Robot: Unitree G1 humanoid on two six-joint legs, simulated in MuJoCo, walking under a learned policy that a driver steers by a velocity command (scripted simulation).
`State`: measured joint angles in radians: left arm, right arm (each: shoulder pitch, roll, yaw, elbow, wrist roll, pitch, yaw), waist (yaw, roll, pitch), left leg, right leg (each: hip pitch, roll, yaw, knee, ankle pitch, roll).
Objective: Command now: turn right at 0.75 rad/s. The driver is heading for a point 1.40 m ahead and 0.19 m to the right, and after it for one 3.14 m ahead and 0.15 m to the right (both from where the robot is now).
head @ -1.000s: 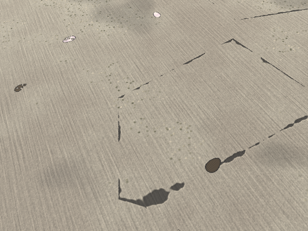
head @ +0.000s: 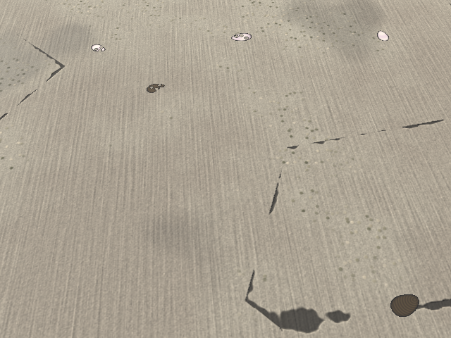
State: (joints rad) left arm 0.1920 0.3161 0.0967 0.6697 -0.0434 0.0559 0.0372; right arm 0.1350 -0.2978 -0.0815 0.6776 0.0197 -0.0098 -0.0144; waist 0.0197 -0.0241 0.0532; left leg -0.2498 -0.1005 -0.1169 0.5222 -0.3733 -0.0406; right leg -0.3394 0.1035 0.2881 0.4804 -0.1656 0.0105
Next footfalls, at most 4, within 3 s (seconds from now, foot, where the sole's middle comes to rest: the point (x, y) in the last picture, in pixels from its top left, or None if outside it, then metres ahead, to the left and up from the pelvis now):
0.02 left None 0.02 0.10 -0.78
0.52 right None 0.02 -0.16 -0.78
1.24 left None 0.39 0.08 -0.78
1.74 right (227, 200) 0.90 0.04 -0.78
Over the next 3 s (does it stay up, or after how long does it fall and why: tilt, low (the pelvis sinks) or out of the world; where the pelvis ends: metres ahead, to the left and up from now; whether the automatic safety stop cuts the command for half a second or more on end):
stays up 1.69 -0.22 -0.02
